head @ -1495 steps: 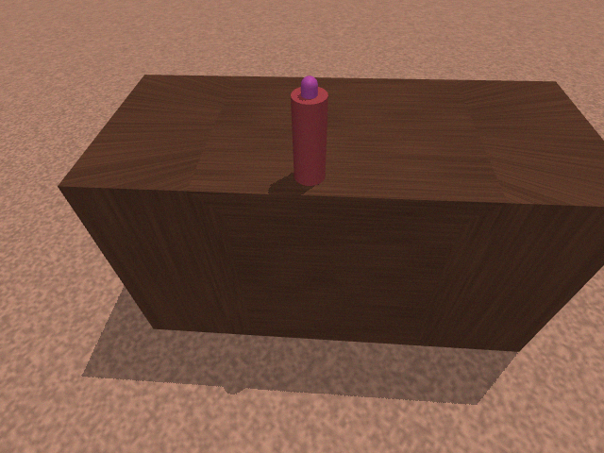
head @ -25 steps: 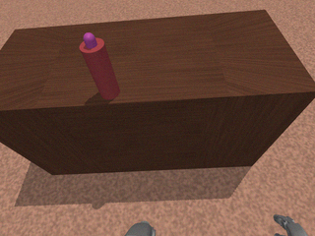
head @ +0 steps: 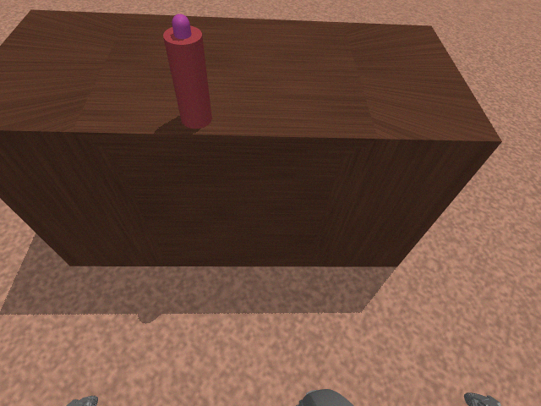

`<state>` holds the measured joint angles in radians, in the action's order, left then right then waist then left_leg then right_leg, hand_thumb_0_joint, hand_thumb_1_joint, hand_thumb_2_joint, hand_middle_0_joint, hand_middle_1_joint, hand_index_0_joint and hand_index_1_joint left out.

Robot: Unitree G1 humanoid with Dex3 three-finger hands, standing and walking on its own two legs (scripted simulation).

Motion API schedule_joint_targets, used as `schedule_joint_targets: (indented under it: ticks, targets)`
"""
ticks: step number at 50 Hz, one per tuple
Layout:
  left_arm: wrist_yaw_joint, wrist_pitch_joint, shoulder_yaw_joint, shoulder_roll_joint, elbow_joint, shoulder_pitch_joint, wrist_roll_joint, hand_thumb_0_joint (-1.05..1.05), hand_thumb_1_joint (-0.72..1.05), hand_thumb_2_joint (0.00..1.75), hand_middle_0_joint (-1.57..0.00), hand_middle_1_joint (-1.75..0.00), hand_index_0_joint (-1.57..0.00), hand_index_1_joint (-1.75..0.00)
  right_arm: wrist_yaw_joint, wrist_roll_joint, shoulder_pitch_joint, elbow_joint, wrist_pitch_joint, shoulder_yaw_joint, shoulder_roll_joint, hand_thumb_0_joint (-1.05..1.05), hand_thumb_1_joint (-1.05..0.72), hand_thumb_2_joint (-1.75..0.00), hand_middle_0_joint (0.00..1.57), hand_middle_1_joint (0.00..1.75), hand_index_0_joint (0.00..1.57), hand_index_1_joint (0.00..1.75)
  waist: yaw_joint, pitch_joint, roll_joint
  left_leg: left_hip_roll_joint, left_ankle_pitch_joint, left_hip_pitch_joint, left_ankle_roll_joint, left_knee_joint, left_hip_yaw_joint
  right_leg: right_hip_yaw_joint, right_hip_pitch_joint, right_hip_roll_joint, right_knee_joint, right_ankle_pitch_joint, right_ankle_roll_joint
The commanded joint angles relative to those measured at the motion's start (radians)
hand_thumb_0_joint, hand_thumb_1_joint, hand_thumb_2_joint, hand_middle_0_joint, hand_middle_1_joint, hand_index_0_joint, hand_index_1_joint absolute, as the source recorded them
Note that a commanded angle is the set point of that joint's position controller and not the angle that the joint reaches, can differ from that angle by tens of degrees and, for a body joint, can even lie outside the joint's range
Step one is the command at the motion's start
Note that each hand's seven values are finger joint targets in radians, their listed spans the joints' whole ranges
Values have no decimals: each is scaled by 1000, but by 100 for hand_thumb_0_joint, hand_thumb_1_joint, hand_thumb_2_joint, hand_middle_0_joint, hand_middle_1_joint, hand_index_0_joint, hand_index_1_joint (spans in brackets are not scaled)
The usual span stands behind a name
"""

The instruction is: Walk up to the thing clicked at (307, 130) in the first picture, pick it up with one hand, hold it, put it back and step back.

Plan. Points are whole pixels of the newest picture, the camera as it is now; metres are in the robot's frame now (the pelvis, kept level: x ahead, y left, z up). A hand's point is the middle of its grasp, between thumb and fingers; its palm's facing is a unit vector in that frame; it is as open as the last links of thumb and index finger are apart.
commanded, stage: step back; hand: left
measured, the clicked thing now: (189, 73) +0.74 +0.20 +0.05
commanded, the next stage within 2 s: none
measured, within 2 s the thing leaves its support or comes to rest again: neither
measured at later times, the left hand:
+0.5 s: hand out of the picture -0.05 +0.23 -0.14, palm faces +0.02 -0.89 -0.45, open 7.4 cm
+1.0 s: hand out of the picture -0.27 +0.19 -0.15, palm faces -0.02 -0.91 -0.41, open 7.4 cm
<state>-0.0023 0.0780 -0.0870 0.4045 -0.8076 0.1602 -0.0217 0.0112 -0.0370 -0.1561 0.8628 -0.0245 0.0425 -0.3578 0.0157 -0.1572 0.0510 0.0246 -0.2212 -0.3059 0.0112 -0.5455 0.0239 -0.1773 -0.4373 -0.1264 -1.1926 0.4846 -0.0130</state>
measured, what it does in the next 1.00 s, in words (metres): walks backwards: right foot, then left foot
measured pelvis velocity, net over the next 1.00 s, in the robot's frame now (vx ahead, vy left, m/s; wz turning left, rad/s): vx -0.31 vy -0.08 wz -0.04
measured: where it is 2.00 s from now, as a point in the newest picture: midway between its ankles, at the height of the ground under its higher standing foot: outside the picture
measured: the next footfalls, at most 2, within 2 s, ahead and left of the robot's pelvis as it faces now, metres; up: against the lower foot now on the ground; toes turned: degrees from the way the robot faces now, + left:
right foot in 0.16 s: -0.07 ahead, -0.15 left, +0.00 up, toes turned +1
left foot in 0.56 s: -0.16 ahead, +0.07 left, +0.00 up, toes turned +2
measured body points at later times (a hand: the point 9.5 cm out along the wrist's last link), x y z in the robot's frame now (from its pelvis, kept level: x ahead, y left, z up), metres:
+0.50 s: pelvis -0.16 -0.05 -0.01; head -0.09 -0.06 +0.43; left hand -0.05 +0.28 -0.11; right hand -0.07 -0.36 -0.15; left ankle -0.19 +0.08 -0.70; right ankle -0.11 -0.15 -0.73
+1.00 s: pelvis -0.31 -0.08 -0.01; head -0.29 -0.10 +0.44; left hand -0.27 +0.24 -0.12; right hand -0.19 -0.39 -0.13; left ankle -0.24 +0.07 -0.70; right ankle -0.34 -0.19 -0.73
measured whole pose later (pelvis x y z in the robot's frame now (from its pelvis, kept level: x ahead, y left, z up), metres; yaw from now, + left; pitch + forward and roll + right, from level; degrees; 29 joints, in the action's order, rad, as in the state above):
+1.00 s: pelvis -0.31 -0.08 -0.01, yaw -2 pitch -3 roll +0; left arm 0.00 0.00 -0.05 0.35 -0.95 0.27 -0.05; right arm 0.00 -0.03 -0.13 0.88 -0.08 0.05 -0.40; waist 0.06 -0.09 -0.04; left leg -0.03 -0.45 -0.46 0.01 -0.86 0.11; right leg -0.05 -0.19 -0.04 -0.62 0.38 0.03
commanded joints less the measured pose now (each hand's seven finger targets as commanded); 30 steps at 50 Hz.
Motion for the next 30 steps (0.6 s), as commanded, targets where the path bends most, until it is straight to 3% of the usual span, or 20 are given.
schedule_joint_targets:
  ticks: [1, 5, 7, 8, 9, 10, 11, 12, 13, 14, 15, 18, 21, 22, 23, 25, 27, 28, 29, 30]
  targets:
    - [11, -37, -44, 152, 72, 30, -5, 0, 90, 90, -20, -30, -20, -30, 22, 6, 1, -96, 23, 81, -262, 0, -90, -90, 20, 30, 20, 30, -30, 190, -234, 219, 359, 244, 234, 96, 174, 36, -34, 51, 183, 32, -31]
    - [7, -45, -38, 153, 39, 64, -4, 0, 90, 90, -20, -30, -20, -30, 13, -1, 7, -111, 4, 86, -292, 0, -90, -90, 20, 30, 20, 30, -37, 253, -286, 212, 272, 219, 208, 62, 175, 134, 116, 98, 502, -1, -17]
    - [8, -51, -39, 141, -15, 185, -5, 0, 90, 90, -20, -30, -20, -30, 12, 12, 64, -128, -11, 85, -308, 0, -90, -90, 20, 30, 20, 30, 30, 297, -278, 207, 292, 162, 175, -20, 144, 171, 256, 109, 765, -185, 14]
    - [10, -55, -45, 157, -29, 191, -12, 0, 90, 90, -20, -30, -20, -30, 8, 18, 77, -129, -18, 76, -287, 0, -90, -90, 20, 30, 20, 30, 39, 281, -236, 163, 210, 75, 128, -55, 123, 163, 307, 111, 824, -266, 30]
    - [10, -59, -63, 225, -19, 169, -26, 0, 90, 90, -20, -30, -20, -30, 8, 26, 66, -136, -20, 61, -237, 0, -90, -90, 20, 30, 20, 30, 25, 234, -81, 58, 28, -95, 67, -176, 105, -51, 331, 217, 831, -248, 56]
    - [6, -57, -87, 323, 16, 114, -28, 0, 90, 90, -20, -30, -20, -30, 17, 32, 72, -162, -14, 47, -183, 0, -90, -90, 20, 30, 20, 30, 26, 170, 187, -130, -312, -292, 3, -317, 54, -290, 284, 391, 874, -272, 150]
    - [11, -56, -97, 389, 52, 50, -37, 0, 90, 90, -20, -30, -20, -30, 37, 24, 103, -151, -15, 69, -230, 0, -90, -90, 20, 30, 20, 30, 73, 130, 242, -97, -429, -222, -22, -540, 121, -441, 60, 551, 914, -289, 309]
    - [16, -59, -87, 343, 66, 3, -25, 0, 90, 90, -20, -30, -20, -30, 36, 32, 79, -127, -12, 82, -264, 0, -90, -90, 20, 30, 20, 30, 35, 76, 200, -67, -394, -166, -15, -630, 176, -410, -42, 553, 926, -307, 310]
    - [17, -62, -65, 286, 79, -33, -21, 0, 90, 90, -20, -30, -20, -30, 30, 31, 52, -103, -12, 74, -271, 0, -90, -90, 20, 30, 20, 30, 7, 61, 114, -101, -328, -144, -13, -656, 184, -246, -30, 462, 877, -406, 263]
    - [22, -65, -52, 221, 85, -95, -19, 0, 90, 90, -20, -30, -20, -30, 26, 40, 6, -75, -11, 63, -246, 0, -90, -90, 20, 30, 20, 30, -40, 75, 58, -139, -265, -178, -5, -655, 167, -62, 77, 354, 785, -586, 197]
    - [24, -61, -52, 198, 83, -108, -16, 0, 90, 90, -20, -30, -20, -30, 31, 41, -28, -66, -8, 50, -216, 0, -90, -90, 20, 30, 20, 30, -59, 107, 85, -156, -242, -195, -7, -653, 144, 26, 132, 304, 741, -661, 154]
    - [31, -59, -51, 189, 87, 17, -24, 0, 90, 90, -20, -30, -20, -30, 37, 29, -13, -76, 4, 37, -204, 0, -90, -90, 20, 30, 20, 30, 20, 148, 109, -141, -251, -227, -33, -548, 98, 18, 286, 296, 697, -717, 183]
    - [43, -49, -57, 192, 88, 56, -22, 0, 90, 90, -20, -30, -20, -30, 38, 20, 2, -92, 12, 33, -186, 0, -90, -90, 20, 30, 20, 30, 53, 189, 131, -85, -314, -247, -42, -389, 66, -39, 436, 377, 668, -779, 229]
    - [45, -46, -57, 197, 91, 66, -22, 0, 90, 90, -20, -30, -20, -30, 36, 16, 6, -96, 15, 37, -188, 0, -90, -90, 20, 30, 20, 30, 59, 204, 142, -67, -320, -222, -36, -315, 52, -59, 446, 398, 653, -802, 236]
    - [48, -44, -57, 204, 98, 45, -18, 0, 90, 90, -20, -30, -20, -30, 34, 13, -23, -91, 15, 41, -193, 0, -90, -90, 20, 30, 20, 30, 45, 220, 154, -46, -311, -179, -28, -245, 49, -71, 438, 413, 640, -803, 230]
    - [44, -37, -52, 208, 109, 10, -7, 0, 90, 90, -20, -30, -20, -30, 27, 12, -89, -62, 17, 47, -194, 0, -90, -90, 20, 30, 20, 30, 19, 255, 149, -46, -205, -64, -10, -54, 4, -45, 418, 385, 586, -788, 199]
    - [35, -27, -40, 208, 120, -35, 0, 0, 90, 90, -20, -30, -20, -30, 25, 10, -147, -32, 16, 64, -208, 0, -90, -90, 20, 30, 20, 30, -16, 278, 89, -44, 50, 86, 13, 142, -9, -6, 308, 351, 525, -656, 141]
    - [30, -26, -26, 179, 129, -21, 2, 0, 90, 90, -20, -30, -20, -30, 26, 0, -127, -40, 15, 80, -259, 0, -90, -90, 20, 30, 20, 30, -5, 279, -22, 74, 184, 166, 65, 140, 166, 23, 156, 283, 454, -485, 90]
    - [27, -28, -19, 148, 130, -21, 9, 0, 90, 90, -20, -30, -20, -30, 21, -2, -82, -58, 10, 90, -332, 0, -90, -90, 20, 30, 20, 30, 5, 257, -211, 244, 331, 201, 162, 161, 373, 141, 3, 132, 311, -173, 42]
    - [41, -25, -33, 175, 131, -75, 9, 0, 90, 90, -20, -30, -20, -30, 13, -3, -43, -80, 7, 94, -393, 0, -90, -90, 20, 30, 20, 30, -40, 229, -291, 381, 354, 40, 300, 197, 475, 128, 25, 78, 122, 186, 22]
